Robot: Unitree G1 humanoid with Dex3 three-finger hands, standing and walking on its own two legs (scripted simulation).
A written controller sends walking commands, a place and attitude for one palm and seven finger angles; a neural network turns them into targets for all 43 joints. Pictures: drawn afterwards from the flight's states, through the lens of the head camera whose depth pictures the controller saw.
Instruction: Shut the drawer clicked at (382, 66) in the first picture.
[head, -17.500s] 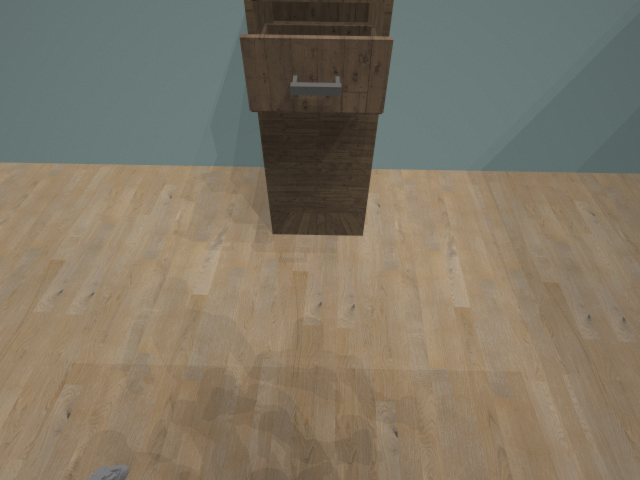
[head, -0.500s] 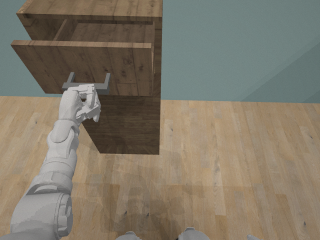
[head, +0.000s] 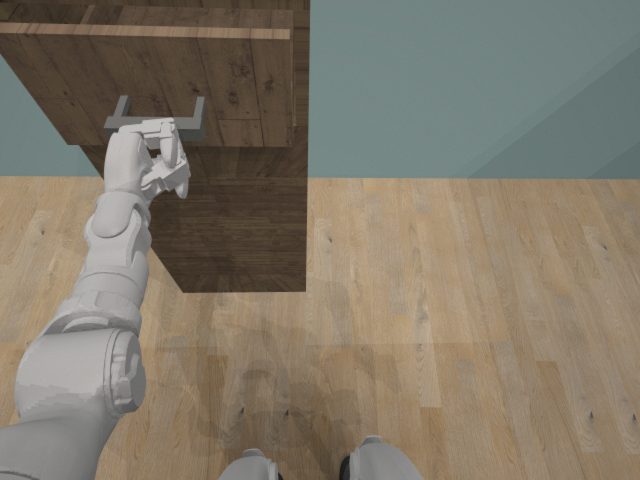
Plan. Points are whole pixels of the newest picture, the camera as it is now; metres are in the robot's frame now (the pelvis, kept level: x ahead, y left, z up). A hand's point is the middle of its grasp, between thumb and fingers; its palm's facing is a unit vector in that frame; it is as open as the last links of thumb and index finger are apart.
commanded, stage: push the drawer shut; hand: left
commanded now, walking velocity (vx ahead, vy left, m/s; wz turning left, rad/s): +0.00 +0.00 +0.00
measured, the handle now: (159, 116) +0.56 +0.18 +0.09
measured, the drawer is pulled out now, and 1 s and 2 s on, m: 0.05 0.00 0.00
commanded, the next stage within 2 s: pull the fist back off the drawer in 0.74 s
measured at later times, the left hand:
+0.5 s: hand (191, 133) +0.54 +0.14 +0.08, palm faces -0.02 -1.00 -0.03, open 2.8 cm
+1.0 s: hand (184, 131) +0.54 +0.15 +0.08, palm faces -0.02 -1.00 -0.04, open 2.8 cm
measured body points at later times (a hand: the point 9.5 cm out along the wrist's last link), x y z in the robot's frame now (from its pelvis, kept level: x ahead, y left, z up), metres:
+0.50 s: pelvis +0.00 +0.00 -0.01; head +0.14 +0.00 +0.42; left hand +0.53 +0.20 +0.09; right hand -0.03 -0.27 -0.12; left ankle +0.00 +0.09 -0.69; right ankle +0.02 -0.11 -0.69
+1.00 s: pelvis -0.02 +0.01 -0.01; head +0.13 +0.02 +0.41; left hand +0.54 +0.20 +0.09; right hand -0.05 -0.26 -0.12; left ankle +0.00 +0.09 -0.69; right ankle +0.02 -0.11 -0.69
